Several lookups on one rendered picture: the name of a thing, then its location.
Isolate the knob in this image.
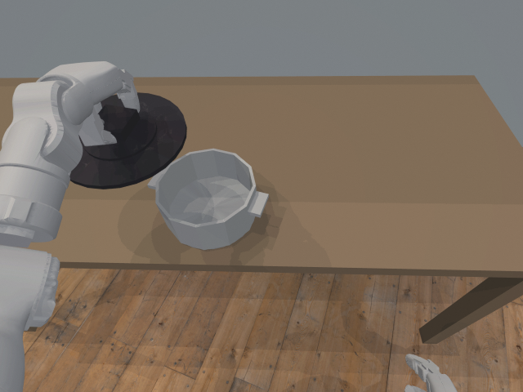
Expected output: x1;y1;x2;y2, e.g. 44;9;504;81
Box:
98;105;140;142

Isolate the left robot forearm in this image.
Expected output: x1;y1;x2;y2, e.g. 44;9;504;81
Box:
0;73;93;247

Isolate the robot left hand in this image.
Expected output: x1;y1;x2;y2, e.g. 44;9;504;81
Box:
45;61;140;146

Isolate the table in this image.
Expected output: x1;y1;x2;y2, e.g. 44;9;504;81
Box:
0;75;523;344

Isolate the lid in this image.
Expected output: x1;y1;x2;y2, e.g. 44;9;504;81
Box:
69;92;187;189

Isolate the pot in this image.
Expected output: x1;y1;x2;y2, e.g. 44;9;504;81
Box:
148;149;269;250

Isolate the robot right hand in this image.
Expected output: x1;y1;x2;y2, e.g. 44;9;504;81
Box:
405;354;458;392

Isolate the left robot upper arm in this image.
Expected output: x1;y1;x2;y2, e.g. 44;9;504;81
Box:
0;245;60;392

